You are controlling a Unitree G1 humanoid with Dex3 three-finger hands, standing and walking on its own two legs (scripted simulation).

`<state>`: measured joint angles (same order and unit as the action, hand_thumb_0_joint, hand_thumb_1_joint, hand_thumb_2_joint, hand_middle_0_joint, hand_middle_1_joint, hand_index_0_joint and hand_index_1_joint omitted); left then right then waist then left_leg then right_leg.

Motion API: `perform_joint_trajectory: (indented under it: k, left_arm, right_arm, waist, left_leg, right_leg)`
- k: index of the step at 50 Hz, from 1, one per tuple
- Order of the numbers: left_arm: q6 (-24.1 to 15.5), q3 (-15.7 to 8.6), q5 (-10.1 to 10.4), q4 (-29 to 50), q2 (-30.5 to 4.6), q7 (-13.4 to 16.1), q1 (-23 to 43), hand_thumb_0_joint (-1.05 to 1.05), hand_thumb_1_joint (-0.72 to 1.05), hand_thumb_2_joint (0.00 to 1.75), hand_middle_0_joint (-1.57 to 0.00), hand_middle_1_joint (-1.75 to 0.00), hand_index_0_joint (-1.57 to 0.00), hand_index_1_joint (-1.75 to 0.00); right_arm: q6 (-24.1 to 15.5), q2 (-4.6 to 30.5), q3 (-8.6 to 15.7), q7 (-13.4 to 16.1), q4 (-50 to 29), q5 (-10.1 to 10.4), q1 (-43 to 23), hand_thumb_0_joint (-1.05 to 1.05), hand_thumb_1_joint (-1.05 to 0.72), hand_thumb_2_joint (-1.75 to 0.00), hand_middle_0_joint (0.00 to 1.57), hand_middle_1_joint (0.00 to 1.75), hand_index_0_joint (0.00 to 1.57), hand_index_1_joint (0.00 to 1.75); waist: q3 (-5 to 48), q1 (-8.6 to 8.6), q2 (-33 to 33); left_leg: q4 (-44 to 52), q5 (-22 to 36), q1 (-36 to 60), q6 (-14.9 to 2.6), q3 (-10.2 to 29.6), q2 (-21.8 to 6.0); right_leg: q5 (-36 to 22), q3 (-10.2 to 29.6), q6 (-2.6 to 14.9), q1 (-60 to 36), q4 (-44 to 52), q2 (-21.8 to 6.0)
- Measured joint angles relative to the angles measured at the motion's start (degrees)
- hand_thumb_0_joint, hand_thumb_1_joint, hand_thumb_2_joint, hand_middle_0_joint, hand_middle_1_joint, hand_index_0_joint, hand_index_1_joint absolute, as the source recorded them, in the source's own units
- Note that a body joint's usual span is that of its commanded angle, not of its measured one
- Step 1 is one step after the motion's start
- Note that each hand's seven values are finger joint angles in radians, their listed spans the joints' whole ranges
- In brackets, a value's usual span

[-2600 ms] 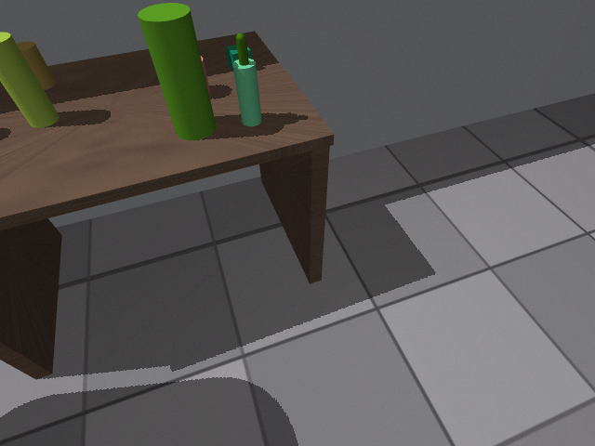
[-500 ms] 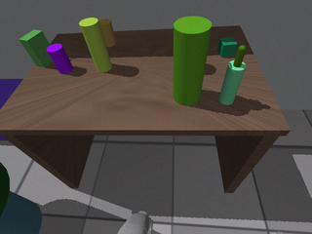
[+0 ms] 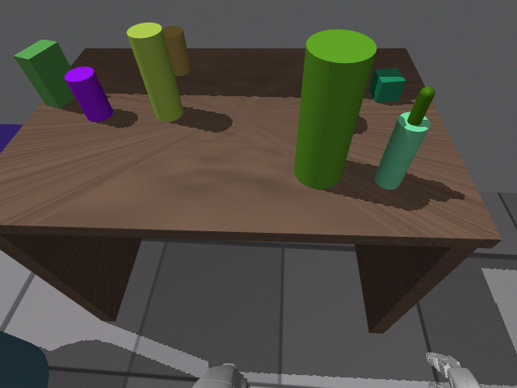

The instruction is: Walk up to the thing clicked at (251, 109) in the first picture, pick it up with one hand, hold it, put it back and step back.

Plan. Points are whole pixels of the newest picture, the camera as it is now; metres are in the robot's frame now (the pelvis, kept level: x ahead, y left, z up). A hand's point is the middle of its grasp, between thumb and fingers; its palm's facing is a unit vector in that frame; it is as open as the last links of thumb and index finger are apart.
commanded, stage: walk up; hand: right
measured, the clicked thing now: (405, 140) +0.51 -0.22 +0.08
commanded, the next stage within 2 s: stand in 0.96 s
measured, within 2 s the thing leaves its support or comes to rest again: neither
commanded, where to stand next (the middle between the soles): +0.06 -0.01 m, yaw +0 degrees
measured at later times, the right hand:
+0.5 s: hand out of the picture +0.10 -0.26 -0.13, palm faces -0.03 +0.94 -0.34, open 7.4 cm
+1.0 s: hand out of the picture +0.12 -0.25 -0.13, palm faces -0.06 +0.94 -0.32, open 7.4 cm
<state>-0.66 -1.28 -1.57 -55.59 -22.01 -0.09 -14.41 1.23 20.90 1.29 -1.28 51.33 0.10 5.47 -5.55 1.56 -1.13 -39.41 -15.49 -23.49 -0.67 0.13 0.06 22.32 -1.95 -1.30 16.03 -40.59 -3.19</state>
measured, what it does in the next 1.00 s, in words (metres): stands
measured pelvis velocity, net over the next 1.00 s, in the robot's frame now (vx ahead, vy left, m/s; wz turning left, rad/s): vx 0.02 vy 0.00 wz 0.03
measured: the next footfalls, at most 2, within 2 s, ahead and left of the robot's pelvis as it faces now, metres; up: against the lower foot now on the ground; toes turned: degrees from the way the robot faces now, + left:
none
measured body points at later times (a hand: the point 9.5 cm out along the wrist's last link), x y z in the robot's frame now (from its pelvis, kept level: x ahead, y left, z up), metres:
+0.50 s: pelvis +0.01 +0.00 +0.02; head +0.03 +0.00 +0.47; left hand +0.12 +0.30 -0.10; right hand +0.11 -0.30 -0.10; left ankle +0.08 +0.12 -0.72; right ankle +0.00 -0.14 -0.72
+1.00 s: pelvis +0.02 +0.00 +0.03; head +0.03 +0.00 +0.48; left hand +0.07 +0.31 -0.11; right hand +0.12 -0.30 -0.10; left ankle +0.08 +0.12 -0.72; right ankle +0.00 -0.14 -0.72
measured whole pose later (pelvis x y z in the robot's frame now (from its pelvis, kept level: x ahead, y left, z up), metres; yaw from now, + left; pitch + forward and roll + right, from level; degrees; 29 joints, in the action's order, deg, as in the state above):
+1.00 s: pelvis +0.02 +0.00 +0.03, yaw +2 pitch -2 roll -1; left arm -0.1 -1.3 -1.0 -64.8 -21.2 -0.8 -7.1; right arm 0.5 19.6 0.4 -1.4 64.2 -0.6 3.6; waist -3.4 0.6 -0.5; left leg -21.7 -5.8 -14.2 0.3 1.9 -0.3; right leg 13.7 -4.3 -1.5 5.3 -20.8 -2.3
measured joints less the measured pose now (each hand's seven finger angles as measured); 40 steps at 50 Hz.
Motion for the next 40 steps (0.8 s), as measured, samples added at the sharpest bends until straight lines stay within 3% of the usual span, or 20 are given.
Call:
perform_joint_trajectory:
  k: [1, 20, 40]
  left_arm:
    - [-0.06, 0.13, 0.1, -0.35, 0.11, 0.0, 0.47, 0.0, 0.9, 0.89, -0.21, -0.3, -0.21, -0.3]
    - [0.07, 0.79, 1.3, -4.71, 0.12, -0.41, 10.43, 0.0, 0.9, 0.89, -0.21, -0.3, -0.21, -0.29]
    - [0.58, -0.06, 0.79, -8.69, 0.81, -0.83, 8.8, 0.0, 0.9, 0.89, -0.21, -0.3, -0.21, -0.29]
  right_arm:
    - [-0.22, 0.39, 0.16, -0.04, 0.73, 0.03, 0.12, 0.0, -0.9, -0.89, 0.21, 0.3, 0.2, 0.3]
    - [-0.81, -0.31, -0.93, -0.24, 10.83, -0.31, -0.47, 0.01, -0.91, -0.89, 0.21, 0.3, 0.2, 0.3]
    - [-0.83, -0.72, -0.8, -0.14, 12.61, -0.56, -1.82, 0.0, -0.91, -0.89, 0.21, 0.3, 0.2, 0.3]
  waist:
    - [-0.21, -0.19, -0.47]
    - [0.81, -2.36, 0.6]
    - [1.71, -1.39, 0.58]
  left_leg:
    - [1.26, 3.5, 0.56, 0.11, 0.03, -0.15]
    - [12.49, 7.32, 6.8, 0.73, 0.89, -0.54]
    - [16.77, 9.47, 8.78, 1.0, 1.77, -0.54]
  right_leg:
    - [-0.08, -0.11, -0.23, -0.35, 0.29, 0.08]
    - [-6.15, -1.31, -0.19, -7.57, 13.74, 0.83]
    - [-8.51, -2.29, -0.13, -10.22, 18.88, 1.08]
